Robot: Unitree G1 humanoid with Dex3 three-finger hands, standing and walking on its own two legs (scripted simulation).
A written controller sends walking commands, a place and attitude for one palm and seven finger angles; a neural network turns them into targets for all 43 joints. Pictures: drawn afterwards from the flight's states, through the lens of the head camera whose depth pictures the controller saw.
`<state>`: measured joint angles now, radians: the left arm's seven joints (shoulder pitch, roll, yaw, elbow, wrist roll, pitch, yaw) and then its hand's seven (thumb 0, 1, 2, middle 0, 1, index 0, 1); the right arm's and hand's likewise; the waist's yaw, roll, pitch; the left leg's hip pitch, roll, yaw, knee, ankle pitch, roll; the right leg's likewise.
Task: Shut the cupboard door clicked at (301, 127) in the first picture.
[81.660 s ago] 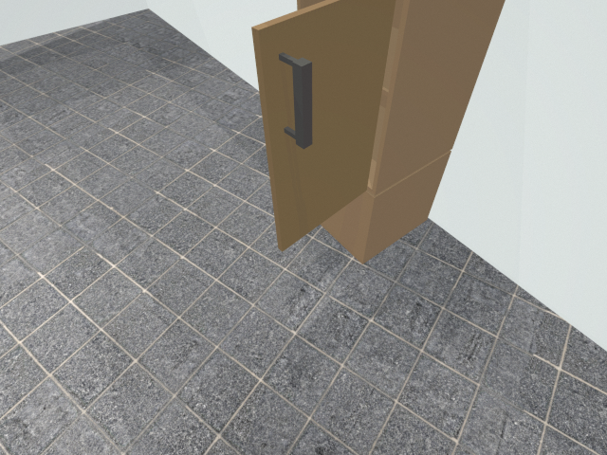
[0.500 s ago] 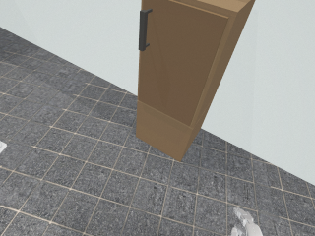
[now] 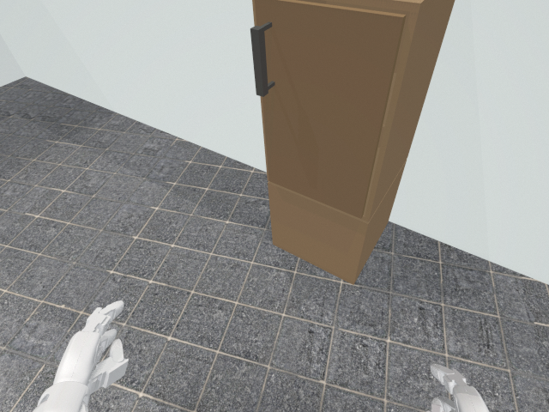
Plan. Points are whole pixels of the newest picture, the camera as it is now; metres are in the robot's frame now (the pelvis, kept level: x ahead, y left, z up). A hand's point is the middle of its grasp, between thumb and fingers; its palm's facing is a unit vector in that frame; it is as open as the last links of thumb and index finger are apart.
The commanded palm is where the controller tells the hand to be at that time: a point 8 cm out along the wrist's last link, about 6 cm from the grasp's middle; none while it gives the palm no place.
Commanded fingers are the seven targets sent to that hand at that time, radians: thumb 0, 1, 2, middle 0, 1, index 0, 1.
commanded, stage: let the arm hang, fingers relaxed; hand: left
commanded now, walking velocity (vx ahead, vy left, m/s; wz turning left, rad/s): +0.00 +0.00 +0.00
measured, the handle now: (264, 60) +0.90 +0.07 +0.13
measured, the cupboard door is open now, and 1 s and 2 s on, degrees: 0 0 0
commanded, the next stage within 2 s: look to check the result in 0.94 s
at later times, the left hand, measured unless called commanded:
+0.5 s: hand out of the picture -0.06 +0.20 -0.15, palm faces +0.05 -0.97 -0.24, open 7.3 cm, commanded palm none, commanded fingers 0.00 0.90 0.90 -0.20 -0.30 -0.20 -0.30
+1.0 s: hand out of the picture -0.02 +0.16 -0.16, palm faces +0.05 -0.99 -0.12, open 7.3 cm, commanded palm none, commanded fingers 0.00 0.90 0.90 -0.20 -0.30 -0.20 -0.30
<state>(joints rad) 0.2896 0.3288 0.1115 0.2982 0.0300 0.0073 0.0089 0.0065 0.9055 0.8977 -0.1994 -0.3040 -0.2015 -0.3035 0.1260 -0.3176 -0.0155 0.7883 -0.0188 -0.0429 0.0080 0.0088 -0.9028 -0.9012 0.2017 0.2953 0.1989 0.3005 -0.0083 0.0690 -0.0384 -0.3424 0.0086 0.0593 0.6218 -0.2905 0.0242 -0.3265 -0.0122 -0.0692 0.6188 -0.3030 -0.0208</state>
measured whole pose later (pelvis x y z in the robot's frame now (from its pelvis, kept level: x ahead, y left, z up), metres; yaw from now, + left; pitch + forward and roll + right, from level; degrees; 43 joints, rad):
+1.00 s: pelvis +0.00 +0.02 +0.02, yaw -1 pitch -2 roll +0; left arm 0.34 0.09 0.02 1.15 0.02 -0.01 0.03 0.00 0.91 0.90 -0.20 -0.30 -0.20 -0.30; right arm 0.35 -0.11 0.01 1.12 -0.02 0.00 -0.03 0.00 -0.91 -0.90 0.20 0.29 0.19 0.30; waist -0.01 -0.01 0.00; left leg -0.19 -0.02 0.08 0.41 -0.19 0.05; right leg -0.18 -0.03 -0.05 0.41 -0.19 0.01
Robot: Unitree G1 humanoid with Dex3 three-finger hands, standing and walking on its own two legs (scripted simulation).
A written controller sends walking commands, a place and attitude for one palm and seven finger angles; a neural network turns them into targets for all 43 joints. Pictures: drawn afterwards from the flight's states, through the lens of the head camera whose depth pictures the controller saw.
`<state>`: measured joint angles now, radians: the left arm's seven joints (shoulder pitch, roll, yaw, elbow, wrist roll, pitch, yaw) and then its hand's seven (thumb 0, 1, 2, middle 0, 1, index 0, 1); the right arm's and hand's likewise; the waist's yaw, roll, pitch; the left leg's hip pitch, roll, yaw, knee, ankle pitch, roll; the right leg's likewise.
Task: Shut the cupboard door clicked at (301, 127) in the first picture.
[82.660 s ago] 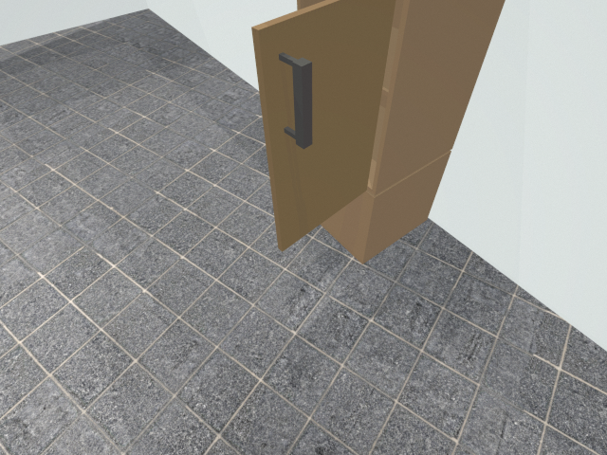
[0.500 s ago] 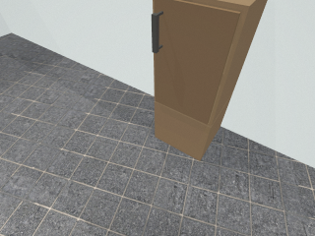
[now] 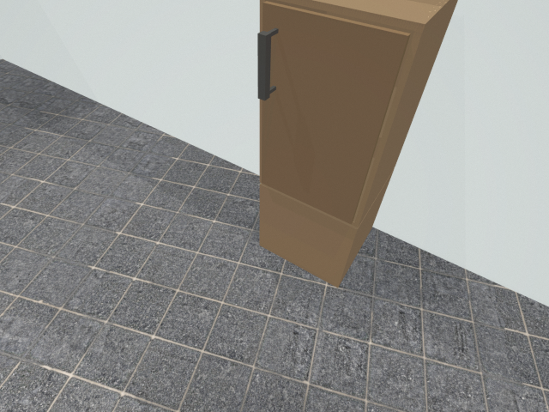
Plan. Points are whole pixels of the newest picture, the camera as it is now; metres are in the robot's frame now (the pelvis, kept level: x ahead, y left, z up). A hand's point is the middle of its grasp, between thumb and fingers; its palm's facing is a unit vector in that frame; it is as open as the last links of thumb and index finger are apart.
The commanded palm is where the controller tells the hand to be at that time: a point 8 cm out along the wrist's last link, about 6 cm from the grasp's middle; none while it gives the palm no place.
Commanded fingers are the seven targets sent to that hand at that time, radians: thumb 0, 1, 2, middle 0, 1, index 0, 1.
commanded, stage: look to check the result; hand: left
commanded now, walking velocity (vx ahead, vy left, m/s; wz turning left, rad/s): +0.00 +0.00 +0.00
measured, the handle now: (268, 64) +0.90 +0.06 +0.11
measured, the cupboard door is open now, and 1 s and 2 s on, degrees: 0 0 0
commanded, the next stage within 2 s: stand and wait in 0.56 s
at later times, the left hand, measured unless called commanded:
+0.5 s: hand out of the picture -0.02 +0.15 -0.18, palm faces +0.05 -0.99 -0.16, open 7.3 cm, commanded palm none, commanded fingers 0.00 0.90 0.90 -0.20 -0.30 -0.20 -0.30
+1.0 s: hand out of the picture +0.00 +0.15 -0.18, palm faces +0.04 -0.99 -0.16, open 7.3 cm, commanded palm none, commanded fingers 0.00 0.90 0.90 -0.20 -0.30 -0.20 -0.30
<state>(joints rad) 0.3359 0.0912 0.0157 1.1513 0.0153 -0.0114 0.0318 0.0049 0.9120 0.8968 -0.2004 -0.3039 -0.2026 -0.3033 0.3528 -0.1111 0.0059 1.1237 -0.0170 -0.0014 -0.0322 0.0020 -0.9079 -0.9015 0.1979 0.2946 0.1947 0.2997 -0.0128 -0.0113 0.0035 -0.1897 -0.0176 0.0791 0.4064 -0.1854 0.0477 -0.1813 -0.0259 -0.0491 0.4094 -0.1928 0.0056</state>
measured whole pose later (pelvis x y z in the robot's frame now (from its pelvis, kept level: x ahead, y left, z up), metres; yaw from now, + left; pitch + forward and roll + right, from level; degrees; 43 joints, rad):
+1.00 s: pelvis +0.02 +0.00 +0.00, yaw +0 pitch -2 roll +0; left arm 0.33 0.12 0.01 1.17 0.01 -0.02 0.04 0.01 0.91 0.90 -0.20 -0.30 -0.20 -0.30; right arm 0.32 -0.12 0.01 1.14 -0.01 -0.01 -0.04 0.00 -0.91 -0.90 0.20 0.29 0.20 0.30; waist -0.01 -0.01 0.03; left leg -0.14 -0.01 0.08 0.38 -0.21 0.04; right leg -0.13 -0.02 -0.05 0.37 -0.21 0.01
